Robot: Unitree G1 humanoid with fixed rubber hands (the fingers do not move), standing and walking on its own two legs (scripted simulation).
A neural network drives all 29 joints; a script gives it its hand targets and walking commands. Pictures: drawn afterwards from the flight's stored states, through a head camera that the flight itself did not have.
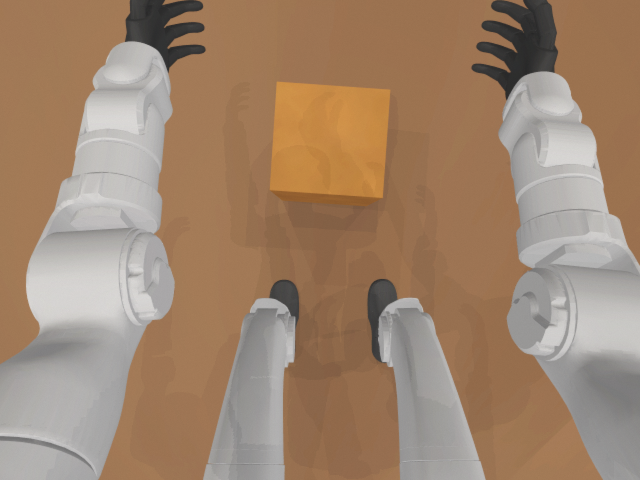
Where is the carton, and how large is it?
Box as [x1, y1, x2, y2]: [270, 82, 389, 205]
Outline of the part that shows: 277,82 270,190 282,200 367,205 381,198 383,186 389,90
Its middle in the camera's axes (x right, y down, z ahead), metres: +0.02 -0.18 +0.83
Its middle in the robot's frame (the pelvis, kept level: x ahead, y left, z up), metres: +0.52 +0.00 -0.52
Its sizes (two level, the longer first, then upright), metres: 0.210 0.200 0.250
